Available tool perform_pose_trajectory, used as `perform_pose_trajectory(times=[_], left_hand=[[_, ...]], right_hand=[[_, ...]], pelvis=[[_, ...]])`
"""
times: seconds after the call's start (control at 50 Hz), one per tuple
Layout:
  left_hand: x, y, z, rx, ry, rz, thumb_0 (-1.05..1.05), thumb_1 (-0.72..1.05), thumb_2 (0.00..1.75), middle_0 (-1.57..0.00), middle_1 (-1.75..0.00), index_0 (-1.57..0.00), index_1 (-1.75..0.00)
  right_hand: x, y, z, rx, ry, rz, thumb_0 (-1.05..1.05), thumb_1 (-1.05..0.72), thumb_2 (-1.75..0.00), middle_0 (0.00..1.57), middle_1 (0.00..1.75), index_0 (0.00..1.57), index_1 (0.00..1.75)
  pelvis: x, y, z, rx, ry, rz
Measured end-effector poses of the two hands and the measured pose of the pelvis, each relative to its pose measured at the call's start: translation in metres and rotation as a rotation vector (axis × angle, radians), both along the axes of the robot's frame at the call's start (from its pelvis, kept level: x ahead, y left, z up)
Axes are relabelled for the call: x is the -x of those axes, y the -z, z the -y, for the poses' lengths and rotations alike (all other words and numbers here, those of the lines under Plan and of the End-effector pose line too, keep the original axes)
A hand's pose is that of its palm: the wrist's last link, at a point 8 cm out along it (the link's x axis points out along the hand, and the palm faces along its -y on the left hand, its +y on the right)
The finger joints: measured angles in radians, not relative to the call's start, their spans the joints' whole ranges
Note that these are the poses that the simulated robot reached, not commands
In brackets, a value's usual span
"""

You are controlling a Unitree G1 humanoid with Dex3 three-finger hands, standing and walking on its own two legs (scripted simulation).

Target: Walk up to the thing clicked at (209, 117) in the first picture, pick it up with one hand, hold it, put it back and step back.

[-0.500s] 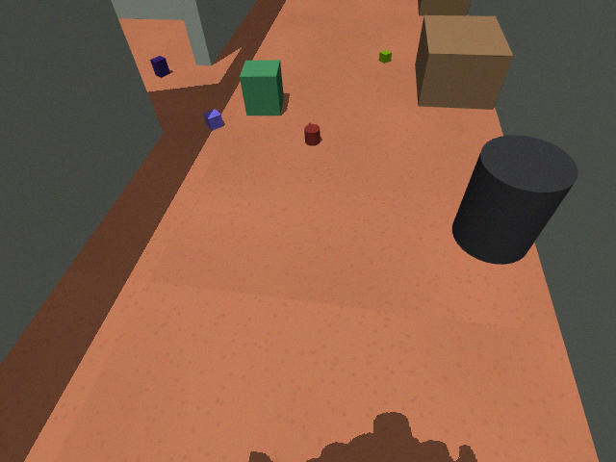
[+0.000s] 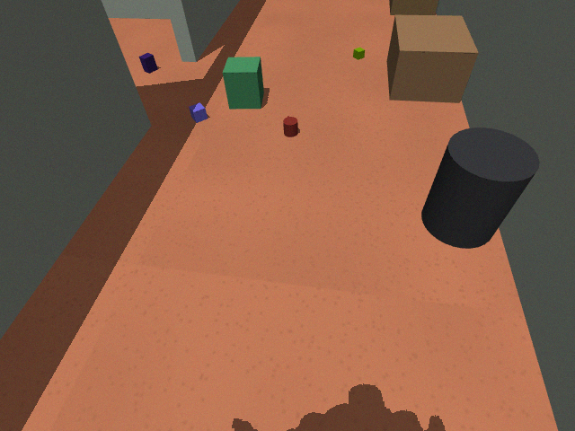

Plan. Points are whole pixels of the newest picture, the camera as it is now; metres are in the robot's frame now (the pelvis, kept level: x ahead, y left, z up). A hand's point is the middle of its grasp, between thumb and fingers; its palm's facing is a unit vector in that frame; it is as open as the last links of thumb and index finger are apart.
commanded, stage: stand
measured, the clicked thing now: (198, 112) +1.98 +0.59 -0.74
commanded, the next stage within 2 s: walk up in 0.62 s
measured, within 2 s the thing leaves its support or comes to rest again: neither
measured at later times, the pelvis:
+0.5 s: pelvis +0.00 +0.00 +0.00, yaw +0 degrees
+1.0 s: pelvis -0.02 -0.01 -0.01, yaw +16 degrees
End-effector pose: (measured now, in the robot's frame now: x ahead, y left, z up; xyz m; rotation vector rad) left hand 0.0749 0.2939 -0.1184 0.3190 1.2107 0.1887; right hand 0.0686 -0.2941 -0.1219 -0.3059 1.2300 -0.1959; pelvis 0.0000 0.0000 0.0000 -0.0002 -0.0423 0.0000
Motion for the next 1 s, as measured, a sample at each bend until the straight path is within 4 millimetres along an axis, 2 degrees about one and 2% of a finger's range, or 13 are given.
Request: perform_pose_trajectory(times=[0.64,0.76,0.82,0.88,1.0], left_hand=[[0.006,-0.001,-0.001,-0.002,-0.017,-0.003,0.0,0.9,0.9,-0.2,-0.3,-0.2,-0.3],[0.007,-0.002,-0.01,-0.039,-0.077,0.075,0.0,0.9,0.9,-0.2,-0.3,-0.2,-0.3],[0.02,-0.004,-0.011,-0.055,-0.098,0.085,0.0,0.9,0.9,-0.2,-0.3,-0.2,-0.3],[0.035,-0.009,-0.012,-0.058,-0.133,0.089,0.0,0.9,0.9,-0.2,-0.3,-0.2,-0.3],[0.059,-0.007,-0.022,-0.051,-0.187,0.13,0.0,0.9,0.9,-0.2,-0.3,-0.2,-0.3]], right_hand=[[0.002,0.0,0.003,-0.002,-0.009,-0.003,0.01,-0.91,-0.9,0.2,0.3,0.2,0.3],[0.002,0.002,0.022,0.029,-0.083,-0.042,0.01,-0.9,-0.9,0.2,0.3,0.2,0.3],[-0.006,0.002,0.033,0.064,-0.116,-0.059,0.01,-0.9,-0.9,0.2,0.3,0.2,0.3],[-0.024,-0.007,0.036,0.085,-0.181,-0.045,0.01,-0.91,-0.9,0.2,0.3,0.2,0.3],[-0.063,-0.017,0.025,0.104,-0.293,0.03,0.01,-0.91,-0.9,0.2,0.3,0.2,0.3]], pelvis=[[0.002,0.0,0.003,-0.001,-0.014,-0.004],[0.015,0.009,0.017,-0.002,-0.109,-0.027],[0.019,0.011,0.022,0.002,-0.146,-0.032],[0.022,0.009,0.023,-0.021,-0.185,-0.03],[0.025,0.014,0.013,-0.008,-0.271,-0.024]])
